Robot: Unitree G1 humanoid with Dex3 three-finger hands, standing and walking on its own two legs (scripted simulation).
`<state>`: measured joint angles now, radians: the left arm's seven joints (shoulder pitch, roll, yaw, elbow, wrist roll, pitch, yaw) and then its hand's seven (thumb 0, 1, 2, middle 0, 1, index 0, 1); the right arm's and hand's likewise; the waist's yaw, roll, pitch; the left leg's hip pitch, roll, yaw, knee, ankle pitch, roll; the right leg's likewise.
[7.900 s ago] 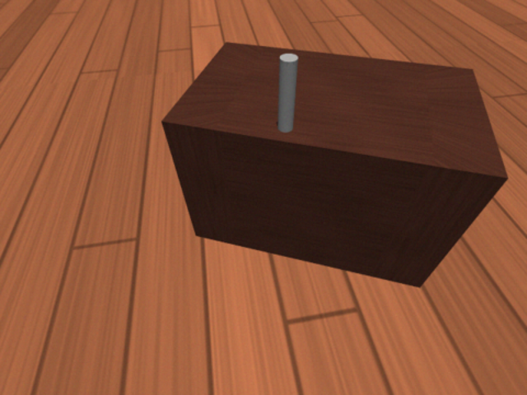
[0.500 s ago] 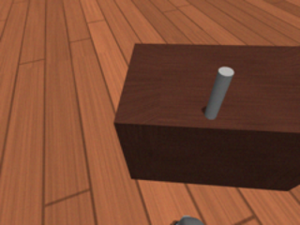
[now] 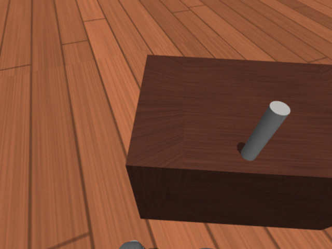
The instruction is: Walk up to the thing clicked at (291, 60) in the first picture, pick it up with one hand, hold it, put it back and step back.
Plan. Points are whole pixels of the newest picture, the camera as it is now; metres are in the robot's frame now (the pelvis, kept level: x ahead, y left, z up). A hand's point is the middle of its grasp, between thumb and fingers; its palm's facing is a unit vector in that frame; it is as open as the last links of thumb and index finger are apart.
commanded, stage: walk up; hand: right
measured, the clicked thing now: (261, 134) +0.42 -0.24 +0.01
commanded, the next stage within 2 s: stand in 1.20 s
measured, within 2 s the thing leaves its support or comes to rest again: neither
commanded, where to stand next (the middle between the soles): +0.05 -0.02 m, yaw -1 degrees
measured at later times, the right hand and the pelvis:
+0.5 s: hand out of the picture +0.11 -0.27 -0.14, palm faces +0.00 +0.94 -0.35, open 7.4 cm; pelvis +0.02 -0.01 +0.01, yaw -2 degrees
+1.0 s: hand out of the picture +0.09 -0.26 -0.12, palm faces +0.01 +0.94 -0.35, open 7.4 cm; pelvis +0.01 +0.00 +0.03, yaw -2 degrees
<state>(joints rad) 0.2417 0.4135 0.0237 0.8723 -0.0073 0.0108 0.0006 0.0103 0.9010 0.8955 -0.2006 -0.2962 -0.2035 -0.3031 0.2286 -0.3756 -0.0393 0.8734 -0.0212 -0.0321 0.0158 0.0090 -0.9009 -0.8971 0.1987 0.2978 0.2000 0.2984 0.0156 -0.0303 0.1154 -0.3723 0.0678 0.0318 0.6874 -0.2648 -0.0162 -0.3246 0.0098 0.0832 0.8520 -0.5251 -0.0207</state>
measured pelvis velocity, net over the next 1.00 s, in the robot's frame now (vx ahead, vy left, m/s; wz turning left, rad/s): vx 0.01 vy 0.00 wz -0.04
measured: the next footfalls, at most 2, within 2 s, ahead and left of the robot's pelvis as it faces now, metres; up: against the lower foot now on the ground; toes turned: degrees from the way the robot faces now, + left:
none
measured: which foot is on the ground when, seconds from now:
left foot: down 0.00-1.00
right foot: down 0.00-1.00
